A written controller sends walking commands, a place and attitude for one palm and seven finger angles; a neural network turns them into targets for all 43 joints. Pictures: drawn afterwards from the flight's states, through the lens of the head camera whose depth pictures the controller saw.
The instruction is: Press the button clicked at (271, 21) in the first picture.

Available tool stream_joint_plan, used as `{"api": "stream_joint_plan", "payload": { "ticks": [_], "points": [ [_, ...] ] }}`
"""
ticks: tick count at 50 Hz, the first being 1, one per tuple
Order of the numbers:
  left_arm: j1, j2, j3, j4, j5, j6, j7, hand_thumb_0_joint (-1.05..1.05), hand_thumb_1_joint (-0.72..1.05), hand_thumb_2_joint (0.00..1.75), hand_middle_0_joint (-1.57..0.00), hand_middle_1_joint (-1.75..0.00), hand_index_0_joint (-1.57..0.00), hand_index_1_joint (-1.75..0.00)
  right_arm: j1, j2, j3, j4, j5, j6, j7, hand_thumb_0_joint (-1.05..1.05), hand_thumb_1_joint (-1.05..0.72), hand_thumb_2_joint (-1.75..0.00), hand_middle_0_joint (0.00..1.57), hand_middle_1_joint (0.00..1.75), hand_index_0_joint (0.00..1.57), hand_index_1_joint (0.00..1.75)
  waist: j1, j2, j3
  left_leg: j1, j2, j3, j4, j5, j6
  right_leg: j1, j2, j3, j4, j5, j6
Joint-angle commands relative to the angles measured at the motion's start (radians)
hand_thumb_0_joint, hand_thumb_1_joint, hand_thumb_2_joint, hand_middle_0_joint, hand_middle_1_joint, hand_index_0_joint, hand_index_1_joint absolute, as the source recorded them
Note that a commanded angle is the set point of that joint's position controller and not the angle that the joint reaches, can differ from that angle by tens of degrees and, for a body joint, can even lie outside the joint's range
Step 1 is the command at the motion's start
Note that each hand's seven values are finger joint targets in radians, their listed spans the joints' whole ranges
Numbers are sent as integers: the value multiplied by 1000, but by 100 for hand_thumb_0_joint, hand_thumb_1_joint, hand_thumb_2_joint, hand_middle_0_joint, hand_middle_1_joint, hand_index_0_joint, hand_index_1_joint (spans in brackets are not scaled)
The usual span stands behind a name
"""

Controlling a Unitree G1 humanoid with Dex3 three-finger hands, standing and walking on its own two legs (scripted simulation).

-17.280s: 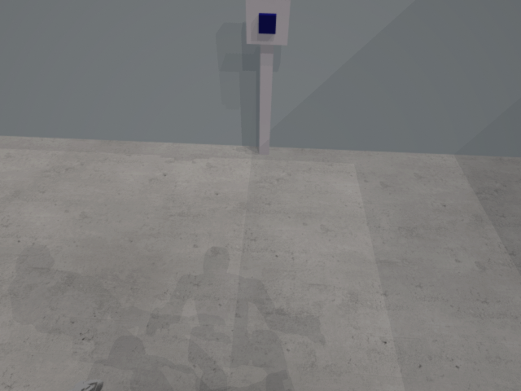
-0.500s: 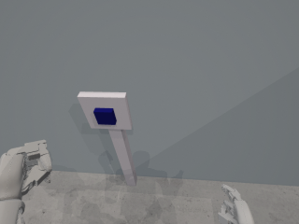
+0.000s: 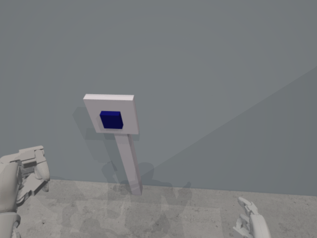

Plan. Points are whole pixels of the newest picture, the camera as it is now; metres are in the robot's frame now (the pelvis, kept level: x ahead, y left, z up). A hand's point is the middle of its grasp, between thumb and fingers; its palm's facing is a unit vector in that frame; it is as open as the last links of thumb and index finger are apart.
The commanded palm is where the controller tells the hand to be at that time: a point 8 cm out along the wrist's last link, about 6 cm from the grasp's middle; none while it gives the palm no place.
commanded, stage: step back with the hand held close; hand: left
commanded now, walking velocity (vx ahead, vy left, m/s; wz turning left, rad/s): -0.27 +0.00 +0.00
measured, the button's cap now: (112, 119) +0.52 +0.25 -0.03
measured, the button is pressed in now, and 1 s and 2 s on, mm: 0 0 0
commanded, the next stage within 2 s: stop stepping back and stand still in 1.50 s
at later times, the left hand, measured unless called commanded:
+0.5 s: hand (24, 195) +0.14 +0.27 +0.14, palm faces +0.32 -0.81 -0.49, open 3.1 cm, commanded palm +0.08 +0.31 +0.17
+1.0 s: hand (6, 219) +0.10 +0.27 +0.15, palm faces +0.36 -0.78 -0.51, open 3.1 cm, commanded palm +0.03 +0.30 +0.17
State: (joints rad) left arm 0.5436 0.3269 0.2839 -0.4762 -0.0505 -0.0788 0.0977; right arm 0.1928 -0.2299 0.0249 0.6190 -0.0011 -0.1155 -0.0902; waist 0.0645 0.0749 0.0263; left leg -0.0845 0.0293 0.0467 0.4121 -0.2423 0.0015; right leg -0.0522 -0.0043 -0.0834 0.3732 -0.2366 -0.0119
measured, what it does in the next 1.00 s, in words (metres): shifts its weight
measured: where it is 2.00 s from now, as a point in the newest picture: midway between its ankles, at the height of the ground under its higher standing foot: outside the picture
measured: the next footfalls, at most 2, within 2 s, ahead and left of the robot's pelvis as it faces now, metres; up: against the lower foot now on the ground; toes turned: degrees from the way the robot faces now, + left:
right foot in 1.50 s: -0.25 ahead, -0.07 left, +0.00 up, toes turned -4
left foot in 1.68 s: -0.19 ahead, +0.12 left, +0.00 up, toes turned -1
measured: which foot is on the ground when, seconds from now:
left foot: down 0.00-1.00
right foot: down 0.00-1.00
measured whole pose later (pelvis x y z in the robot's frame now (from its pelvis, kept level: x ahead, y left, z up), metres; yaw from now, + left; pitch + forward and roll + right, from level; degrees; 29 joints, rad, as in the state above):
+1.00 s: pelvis -0.09 +0.02 -0.02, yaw +1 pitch +1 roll -2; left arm 0.61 0.41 0.42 -0.64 -0.01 -0.24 0.13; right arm 0.17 -0.21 0.01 0.55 -0.01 -0.08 -0.07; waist 0.01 -0.01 0.07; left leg -0.46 0.01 0.02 0.64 -0.22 0.04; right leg -0.40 0.01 -0.04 0.57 -0.18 0.01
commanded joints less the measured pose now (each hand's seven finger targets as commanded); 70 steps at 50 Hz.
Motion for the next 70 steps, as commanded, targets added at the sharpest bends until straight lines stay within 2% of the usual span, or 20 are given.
{"api": "stream_joint_plan", "payload": {
  "ticks": [1, 4, 9, 17, 26, 37, 44, 47, 50, 51, 53, 55, 56, 57, 58, 59, 61, 64, 66, 70],
  "points": [
    [-65, 184, 169, -170, 3, -92, 23, 0, 90, 90, -130, -150, -130, -150, -131, -90, -39, -187, -1, 2, -2, 0, -90, -90, 20, 30, 20, 30, -43, -120, 36, -75, 3, -47, 9, 100, 47, -193, -88, 112, -146, 111, 12],
    [39, 157, 138, -207, 1, -101, 23, 0, 90, 90, -130, -150, -130, -150, -130, -105, -45, -199, -6, 37, 3, 0, -90, -90, 20, 30, 20, 30, -52, -33, -82, -72, 16, -46, 3, 186, 43, -135, -91, 81, -71, 186, 13],
    [97, 205, 185, -291, -6, -110, 36, 0, 90, 90, -130, -150, -130, -150, -133, -106, -59, -229, -1, 69, -3, 0, -90, -90, 20, 30, 20, 30, -51, -43, -188, -77, 36, -64, 5, 339, 42, -81, -69, 63, 19, 309, 18],
    [107, 207, 187, -299, -9, -117, 46, 0, 90, 90, -130, -150, -130, -150, -131, -112, -69, -237, 8, 79, -8, 0, -90, -90, 20, 30, 20, 30, -56, -36, -157, -173, 58, -93, -19, 251, 47, -102, -53, 69, 56, 246, 22],
    [99, 220, 218, -351, 13, -154, 57, 0, 90, 90, -130, -150, -130, -150, -126, -130, -71, -255, 3, 41, -5, 0, -90, -90, 20, 30, 20, 30, -58, 20, -119, -467, 88, -156, -105, -178, 83, 12, -26, 96, 138, 106, 21],
    [64, 202, 199, -347, 21, -188, 68, 0, 90, 90, -130, -150, -130, -150, -109, -124, -66, -230, -6, 1, -5, 0, -90, -90, 20, 30, 20, 30, -69, -11, -82, -438, 76, -154, -60, -257, 67, -128, -42, 121, 59, -77, 10],
    [78, 223, 246, -358, 38, -218, 60, 0, 90, 90, -130, -150, -130, -150, -114, -127, -74, -231, -6, -14, -2, 0, -90, -90, 20, 30, 20, 30, -59, 59, -123, -637, 132, -207, -119, -308, 109, 67, 20, 126, 259, 139, 23],
    [65, 226, 246, -373, 34, -224, 55, 0, 90, 90, -130, -150, -130, -150, -102, -120, -78, -223, -7, -17, 2, 0, -90, -90, 20, 30, 20, 30, -66, -40, -132, -592, 80, -156, -12, -289, 85, -10, -33, 203, 179, 133, 4],
    [52, 235, 226, -357, 17, -220, 67, 0, 90, 90, -130, -150, -130, -150, -70, -101, -84, -185, -6, -3, 12, 0, -90, -90, 20, 30, 20, 30, -77, -202, -145, -329, -37, -60, 288, -182, 15, -318, -215, 348, -67, -42, -88],
    [52, 243, 232, -347, 12, -216, 77, 0, 90, 90, -130, -150, -130, -150, -67, -94, -86, -163, -12, 5, 16, 0, -90, -90, 20, 30, 20, 30, -81, -225, -160, -243, -50, -50, 371, -140, 4, -403, -260, 356, -109, -27, -115],
    [50, 236, 219, -349, 13, -208, 86, 0, 90, 90, -130, -150, -130, -150, -84, -80, -78, -155, -13, 25, 15, 0, -90, -90, 20, 30, 20, 30, -86, -234, -158, -203, -42, -62, 358, -119, 8, -413, -253, 268, -87, 54, -108],
    [57, 242, 224, -352, 14, -206, 89, 0, 90, 90, -130, -150, -130, -150, -99, -94, -77, -158, -10, 34, 6, 0, -90, -90, 20, 30, 20, 30, -90, -160, -118, -214, -8, -105, 122, -68, 29, -396, -155, 182, -19, 13, -50],
    [57, 247, 226, -365, 16, -211, 88, 0, 90, 90, -130, -150, -130, -150, -129, -111, -81, -169, -11, 32, -5, 0, -90, -90, 20, 30, 20, 30, -84, -28, -88, -303, 68, -198, -26, -25, 56, -334, -57, 124, 71, -3, -4],
    [70, 258, 247, -373, 30, -232, 81, 0, 90, 90, -130, -150, -130, -150, -140, -126, -80, -178, -11, 16, -10, 0, -90, -90, 20, 30, 20, 30, -82, 161, -124, -491, 201, -330, -189, -162, 111, -141, 40, 76, 294, -8, 31],
    [73, 255, 265, -388, 43, -242, 71, 0, 90, 90, -130, -150, -130, -150, -145, -130, -85, -189, -22, -4, -9, 0, -90, -90, 20, 30, 20, 30, -75, 272, -159, -653, 306, -466, -327, -372, 162, 1, 106, 82, 541, -102, 39],
    [56, 255, 264, -409, 41, -236, 71, 0, 90, 90, -130, -150, -130, -150, -130, -112, -88, -188, -31, -15, -8, 0, -90, -90, 20, 30, 20, 30, -81, 217, -144, -625, 329, -492, -309, -305, 192, -78, 101, 137, 662, -158, 29],
    [67, 251, 261, -426, 21, -235, 76, 0, 90, 90, -130, -150, -130, -150, -116, -104, -95, -178, -26, -39, 1, 0, -90, -90, 20, 30, 20, 30, -66, 80, -189, -372, 287, -382, -134, 90, 180, -239, 74, 154, 560, -241, 22],
    [144, 208, 192, -412, 0, -227, 61, 0, 90, 90, -130, -150, -130, -150, -71, -101, -84, -125, -25, -72, 33, 0, -90, -90, 20, 30, 20, 30, -59, 131, -258, -50, 215, -295, -92, 410, 137, -331, 72, 90, 346, -276, 23],
    [138, 208, 174, -396, -2, -219, 53, 0, 90, 90, -130, -150, -130, -150, -63, -104, -76, -99, -36, -82, 41, 0, -90, -90, 20, 30, 20, 30, -61, 175, -255, 25, 214, -283, -94, 541, 127, -326, 67, 83, 225, -247, 24],
    [106, 261, 204, -398, -26, -214, 32, 0, 90, 90, -130, -150, -130, -150, -66, -106, -77, -102, -43, -56, 45, 0, -90, -90, 20, 30, 20, 30, -55, 130, -328, 127, 203, -219, -81, 648, 81, -247, 70, 58, 36, -159, 15]
  ]
}}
